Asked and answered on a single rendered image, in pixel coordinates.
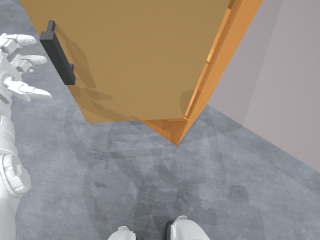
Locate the robot left forearm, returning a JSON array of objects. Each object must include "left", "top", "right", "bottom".
[{"left": 0, "top": 89, "right": 19, "bottom": 158}]

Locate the left robot upper arm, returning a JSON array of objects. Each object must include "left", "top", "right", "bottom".
[{"left": 0, "top": 153, "right": 31, "bottom": 240}]

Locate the cupboard door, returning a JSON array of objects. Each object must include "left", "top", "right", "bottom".
[{"left": 19, "top": 0, "right": 230, "bottom": 124}]

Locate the robot left hand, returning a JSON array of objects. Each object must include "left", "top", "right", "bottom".
[{"left": 0, "top": 33, "right": 52, "bottom": 102}]

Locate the handle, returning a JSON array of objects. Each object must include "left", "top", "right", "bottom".
[{"left": 39, "top": 20, "right": 76, "bottom": 85}]

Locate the robot right thigh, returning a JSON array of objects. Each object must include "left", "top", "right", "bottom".
[{"left": 170, "top": 219, "right": 210, "bottom": 240}]

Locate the robot right foot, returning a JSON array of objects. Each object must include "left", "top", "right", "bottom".
[{"left": 165, "top": 220, "right": 175, "bottom": 240}]

